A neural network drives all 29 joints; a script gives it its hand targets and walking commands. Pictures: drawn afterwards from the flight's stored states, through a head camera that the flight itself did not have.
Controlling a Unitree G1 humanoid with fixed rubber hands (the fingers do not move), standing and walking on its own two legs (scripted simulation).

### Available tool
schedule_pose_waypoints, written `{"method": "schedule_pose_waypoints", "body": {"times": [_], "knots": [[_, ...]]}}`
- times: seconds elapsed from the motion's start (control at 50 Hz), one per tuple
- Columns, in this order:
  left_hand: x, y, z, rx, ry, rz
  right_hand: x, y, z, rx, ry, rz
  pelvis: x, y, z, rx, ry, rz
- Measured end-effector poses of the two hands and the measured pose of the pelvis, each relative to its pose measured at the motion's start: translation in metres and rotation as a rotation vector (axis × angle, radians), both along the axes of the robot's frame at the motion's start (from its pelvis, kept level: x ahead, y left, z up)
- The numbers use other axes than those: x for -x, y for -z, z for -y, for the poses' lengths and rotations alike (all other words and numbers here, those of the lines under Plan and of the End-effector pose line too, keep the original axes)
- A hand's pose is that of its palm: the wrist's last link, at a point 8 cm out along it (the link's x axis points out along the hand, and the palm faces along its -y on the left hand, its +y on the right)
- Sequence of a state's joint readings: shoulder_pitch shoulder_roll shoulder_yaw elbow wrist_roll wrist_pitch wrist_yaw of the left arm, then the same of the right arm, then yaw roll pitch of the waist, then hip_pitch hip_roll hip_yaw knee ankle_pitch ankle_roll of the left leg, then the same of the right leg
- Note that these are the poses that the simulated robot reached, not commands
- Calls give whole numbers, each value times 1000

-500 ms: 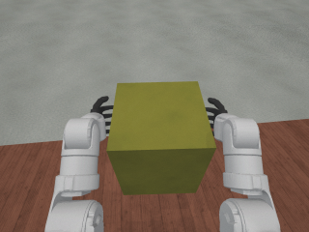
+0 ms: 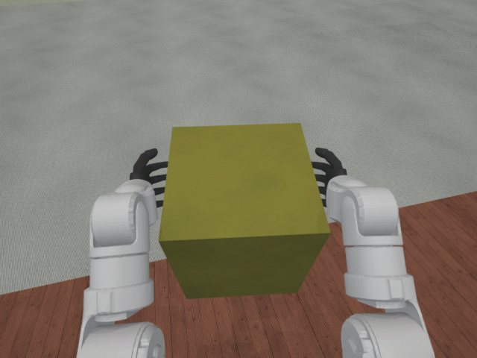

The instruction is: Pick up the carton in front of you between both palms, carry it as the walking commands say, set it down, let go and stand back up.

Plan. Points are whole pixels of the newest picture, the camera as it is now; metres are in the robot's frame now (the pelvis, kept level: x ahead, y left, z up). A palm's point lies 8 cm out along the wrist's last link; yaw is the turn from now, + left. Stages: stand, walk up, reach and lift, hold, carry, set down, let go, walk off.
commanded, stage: carry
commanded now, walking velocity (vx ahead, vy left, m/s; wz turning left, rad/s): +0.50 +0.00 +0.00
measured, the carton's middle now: (239, 216) +0.36 -0.02 +0.06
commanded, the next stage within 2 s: none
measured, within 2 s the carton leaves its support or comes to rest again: neither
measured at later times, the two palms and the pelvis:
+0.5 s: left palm (144, 110) +0.66 +0.17 +0.10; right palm (270, 104) +0.66 -0.13 +0.09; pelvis +0.31 +0.00 -0.04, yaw -2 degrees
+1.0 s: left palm (168, 67) +0.97 +0.14 +0.05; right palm (261, 65) +0.95 -0.16 +0.06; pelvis +0.61 +0.01 -0.06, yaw -1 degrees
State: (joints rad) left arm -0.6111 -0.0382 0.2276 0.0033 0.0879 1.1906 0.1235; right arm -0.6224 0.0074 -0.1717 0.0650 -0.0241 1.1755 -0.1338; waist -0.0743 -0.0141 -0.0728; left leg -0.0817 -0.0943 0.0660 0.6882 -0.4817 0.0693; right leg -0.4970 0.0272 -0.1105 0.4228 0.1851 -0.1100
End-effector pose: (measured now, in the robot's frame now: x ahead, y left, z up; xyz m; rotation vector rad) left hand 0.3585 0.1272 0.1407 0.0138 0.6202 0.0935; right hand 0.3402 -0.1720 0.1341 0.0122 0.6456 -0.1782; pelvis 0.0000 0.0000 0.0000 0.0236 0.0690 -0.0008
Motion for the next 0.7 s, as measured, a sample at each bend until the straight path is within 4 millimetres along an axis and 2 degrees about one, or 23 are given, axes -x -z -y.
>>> {"method": "schedule_pose_waypoints", "body": {"times": [0.04,0.08,0.16,0.26,0.38,0.48,0.54,0.56,0.64,0.7], "knots": [[-27,8,0,-28,-13,1,-34,12,1,-6,-27,1,-29,16,4,8,-3,4],[-45,22,-4,-40,-32,-47,-60,26,-3,-7,-54,-48,-48,20,8,18,2,5],[-72,48,-15,-28,-76,-156,-101,46,-15,6,-103,-155,-88,13,18,4,2,2],[-123,52,-23,-15,-110,-160,-159,52,-23,-6,-117,-159,-138,6,21,-4,-1,-13],[-204,40,-28,-2,-106,-82,-234,43,-28,-27,-87,-82,-212,7,13,4,11,-24],[-283,39,-39,2,-87,-18,-307,41,-39,-20,-72,-18,-290,29,-1,32,24,-19],[-335,54,-45,9,-58,3,-353,51,-45,8,-57,3,-342,57,-9,46,31,2],[-350,62,-46,15,-48,-7,-365,56,-45,24,-54,-6,-353,62,-10,29,25,3],[-395,91,-40,-3,2,-120,-397,86,-39,26,-21,-121,-394,63,-21,35,18,3],[-425,101,-34,-11,29,-171,-419,98,-34,19,3,-173,-423,57,-27,42,24,-4]]}}
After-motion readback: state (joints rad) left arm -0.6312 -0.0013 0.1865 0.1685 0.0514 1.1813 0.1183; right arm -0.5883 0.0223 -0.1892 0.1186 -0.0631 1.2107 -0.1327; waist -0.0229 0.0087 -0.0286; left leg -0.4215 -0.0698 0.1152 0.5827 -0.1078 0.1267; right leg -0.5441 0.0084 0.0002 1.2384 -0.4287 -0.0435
